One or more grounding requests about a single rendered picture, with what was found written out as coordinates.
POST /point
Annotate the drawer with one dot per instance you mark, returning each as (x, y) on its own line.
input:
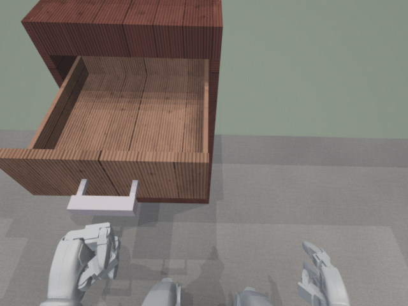
(119, 119)

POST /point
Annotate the cabinet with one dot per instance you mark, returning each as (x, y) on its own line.
(61, 30)

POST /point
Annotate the robot thigh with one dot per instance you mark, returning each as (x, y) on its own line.
(164, 294)
(251, 298)

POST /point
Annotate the handle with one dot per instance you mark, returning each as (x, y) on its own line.
(80, 204)

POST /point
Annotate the right robot thigh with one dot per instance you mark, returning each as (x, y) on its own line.
(251, 298)

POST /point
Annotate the right robot hand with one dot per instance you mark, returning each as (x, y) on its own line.
(328, 287)

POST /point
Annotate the left robot hand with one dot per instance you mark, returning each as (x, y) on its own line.
(95, 247)

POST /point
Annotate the left robot thigh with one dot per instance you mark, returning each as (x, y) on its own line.
(164, 294)

